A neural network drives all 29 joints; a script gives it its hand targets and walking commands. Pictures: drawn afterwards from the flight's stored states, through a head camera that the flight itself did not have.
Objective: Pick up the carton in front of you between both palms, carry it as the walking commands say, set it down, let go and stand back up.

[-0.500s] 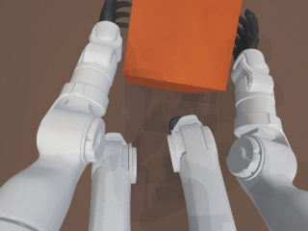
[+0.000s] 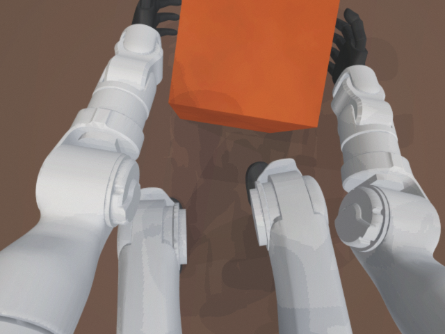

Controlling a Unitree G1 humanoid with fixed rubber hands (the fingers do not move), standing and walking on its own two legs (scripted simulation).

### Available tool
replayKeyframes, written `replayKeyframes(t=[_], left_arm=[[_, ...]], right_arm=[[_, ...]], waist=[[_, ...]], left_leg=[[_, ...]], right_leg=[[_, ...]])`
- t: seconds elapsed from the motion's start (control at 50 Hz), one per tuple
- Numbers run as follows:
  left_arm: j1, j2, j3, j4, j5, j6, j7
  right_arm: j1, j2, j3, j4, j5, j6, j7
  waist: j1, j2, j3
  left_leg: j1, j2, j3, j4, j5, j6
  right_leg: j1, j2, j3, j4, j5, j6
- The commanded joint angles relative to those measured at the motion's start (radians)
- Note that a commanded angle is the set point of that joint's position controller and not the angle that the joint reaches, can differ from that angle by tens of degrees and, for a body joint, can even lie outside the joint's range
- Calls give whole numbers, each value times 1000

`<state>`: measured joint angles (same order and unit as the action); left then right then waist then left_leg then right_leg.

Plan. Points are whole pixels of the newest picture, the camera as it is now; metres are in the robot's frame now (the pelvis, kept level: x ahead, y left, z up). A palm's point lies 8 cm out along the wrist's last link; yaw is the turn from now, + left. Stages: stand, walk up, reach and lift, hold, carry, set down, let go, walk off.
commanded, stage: set down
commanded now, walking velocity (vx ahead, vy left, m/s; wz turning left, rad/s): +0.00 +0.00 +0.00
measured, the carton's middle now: (241, 66) +0.48 -0.12 -0.25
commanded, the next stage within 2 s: let go in 1.62 s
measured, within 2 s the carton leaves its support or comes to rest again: neither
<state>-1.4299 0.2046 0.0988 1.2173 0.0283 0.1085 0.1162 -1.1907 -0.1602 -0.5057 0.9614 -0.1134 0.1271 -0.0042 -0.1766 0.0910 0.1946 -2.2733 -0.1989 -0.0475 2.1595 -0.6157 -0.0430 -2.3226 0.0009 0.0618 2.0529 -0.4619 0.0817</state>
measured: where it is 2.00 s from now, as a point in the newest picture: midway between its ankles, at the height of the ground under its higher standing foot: (217, 234)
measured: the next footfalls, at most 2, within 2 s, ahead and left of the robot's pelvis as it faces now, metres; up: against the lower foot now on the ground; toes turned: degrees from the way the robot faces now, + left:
none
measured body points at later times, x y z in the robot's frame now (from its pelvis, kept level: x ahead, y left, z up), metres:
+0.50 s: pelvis -0.01 +0.00 -0.01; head +0.36 -0.03 +0.24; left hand +0.55 +0.05 -0.21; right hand +0.43 -0.32 -0.21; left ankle +0.09 +0.11 -0.35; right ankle +0.14 -0.14 -0.35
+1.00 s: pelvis +0.00 -0.01 +0.06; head +0.32 -0.07 +0.38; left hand +0.57 +0.03 -0.06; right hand +0.44 -0.33 -0.06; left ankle +0.09 +0.10 -0.35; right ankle +0.14 -0.14 -0.35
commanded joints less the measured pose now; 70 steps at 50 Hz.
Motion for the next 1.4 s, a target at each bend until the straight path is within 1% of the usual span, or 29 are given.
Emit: replayKeyframes(t=[0.0,0.12,0.22,0.24,0.28,0.3,0.32,0.34,0.36,0.4,0.44,0.5,0.56,0.64,0.68,0.72,0.78,0.82,0.86,0.9,0.94,0.98,1.04,1.1,1.16,1.22,1.26,1.32,1.38], left_arm=[[-370,-675,-133,-83,-16,-38,-191],[-356,-578,-102,-47,4,-38,-186],[-366,-477,-119,-61,-10,-46,-165],[-355,-414,-117,-67,-17,-50,-151],[-321,-175,-114,-86,-38,-62,-95],[-272,9,-104,-82,-51,-69,-55],[-256,108,-118,-88,-72,-71,-23],[-256,130,-127,-90,-90,-67,-8],[-255,137,-133,-100,-102,-65,-2],[-258,144,-148,-137,-119,-66,-1],[-263,135,-173,-186,-141,-69,-6],[-256,136,-197,-263,-172,-71,-8],[-238,163,-184,-352,-177,-63,0],[-209,190,-141,-456,-148,-33,13],[-186,185,-117,-501,-134,-8,16],[-160,183,-89,-525,-119,22,18],[-112,189,-41,-460,-91,56,12],[-83,194,-7,-389,-75,59,1],[-67,195,16,-338,-65,50,-12],[-57,193,30,-303,-58,38,-22],[-47,188,36,-284,-53,29,-28],[-37,178,35,-283,-49,24,-33],[-22,159,24,-320,-45,24,-35],[-8,137,10,-394,-41,36,-31],[3,119,1,-482,-32,56,-25],[16,111,2,-546,-20,78,-21],[33,106,6,-562,-11,88,-20],[74,97,20,-551,3,95,-23],[120,86,35,-522,14,90,-31]], right_arm=[[-519,477,236,-31,27,-36,169],[-491,397,184,26,9,-45,156],[-438,312,138,88,19,-71,131],[-407,253,118,103,23,-81,117],[-294,37,51,145,34,-118,61],[-217,-148,7,169,44,-144,17],[-180,-256,-6,182,70,-169,-22],[-183,-292,2,185,101,-187,-45],[-193,-314,15,180,129,-201,-56],[-218,-340,50,160,183,-221,-59],[-236,-340,98,133,240,-231,-49],[-232,-332,158,96,317,-230,-33],[-194,-333,184,46,359,-215,-33],[-112,-346,179,-55,363,-181,-55],[-81,-347,171,-134,346,-153,-67],[-64,-333,166,-225,325,-116,-77],[-51,-273,178,-269,302,-65,-83],[-53,-226,189,-260,289,-48,-80],[-59,-196,192,-254,272,-44,-77],[-56,-179,190,-245,257,-43,-73],[-42,-170,181,-236,241,-44,-69],[-18,-169,165,-232,226,-46,-65],[22,-179,137,-244,209,-47,-59],[62,-197,114,-282,202,-45,-51],[95,-215,101,-333,206,-34,-36],[121,-220,98,-373,217,-19,-20],[138,-216,101,-382,223,-9,-10],[164,-202,107,-377,223,-3,5],[189,-187,107,-366,211,-6,17]], waist=[[-89,91,-820],[-76,83,-744],[-91,69,-750],[-96,68,-757],[-112,57,-776],[-122,55,-776],[-130,53,-793],[-130,53,-809],[-124,57,-821],[-113,65,-861],[-101,73,-904],[-89,75,-988],[-85,80,-1108],[-98,96,-1275],[-107,84,-1346],[-106,58,-1382],[-74,0,-1242],[-42,-34,-1128],[-22,-61,-1073],[-15,-78,-1061],[-18,-84,-1069],[-27,-77,-1093],[-46,-45,-1152],[-64,4,-1231],[-72,51,-1307],[-68,83,-1342],[-60,90,-1334],[-46,78,-1296],[-36,51,-1256]], left_leg=[[184,4,62,-224,154,41],[175,18,52,-229,110,46],[216,37,47,-220,109,35],[232,44,48,-218,112,29],[278,65,45,-221,117,13],[303,79,45,-222,114,6],[332,90,34,-224,119,1],[357,98,24,-219,136,-2],[374,104,19,-213,159,-4],[404,115,8,-199,211,-4],[435,123,5,-187,257,-3],[477,131,13,-169,290,-2],[527,132,36,-154,286,-4],[581,113,87,-165,224,-10],[592,100,109,-191,172,-4],[592,90,124,-228,118,7],[497,87,129,-288,27,29],[427,88,128,-317,1,40],[389,88,125,-343,0,46],[373,86,121,-371,8,48],[377,85,119,-401,16,47],[400,82,117,-434,26,43],[475,79,114,-486,48,34],[588,75,110,-537,89,21],[711,73,106,-585,147,9],[806,74,104,-633,192,1],[847,76,102,-669,210,1],[875,80,98,-725,226,4],[888,82,93,-783,245,7]], right_leg=[[505,51,-116,-95,253,-74],[462,43,-108,-95,187,-81],[473,31,-114,-83,191,-68],[479,25,-118,-80,195,-63],[499,8,-126,-78,207,-49],[504,-2,-131,-81,210,-43],[516,-11,-129,-88,220,-39],[524,-15,-123,-87,235,-38],[525,-19,-119,-83,254,-39],[517,-29,-114,-72,305,-41],[519,-36,-108,-66,352,-43],[575,-40,-102,-66,405,-46],[676,-31,-105,-77,437,-46],[844,-8,-119,-113,439,-46],[927,5,-129,-144,419,-43],[985,15,-137,-186,383,-39],[963,18,-131,-250,279,-31],[916,19,-121,-284,220,-27],[893,21,-117,-310,197,-21],[894,25,-117,-334,201,-15],[907,29,-119,-359,214,-11],[922,33,-125,-384,233,-8],[940,37,-141,-420,273,-8],[957,41,-161,-457,322,-12],[980,46,-176,-498,369,-19],[1005,50,-182,-545,401,-23],[1021,51,-180,-579,412,-26],[1053,52,-176,-633,422,-26],[1100,54,-171,-688,440,-24]])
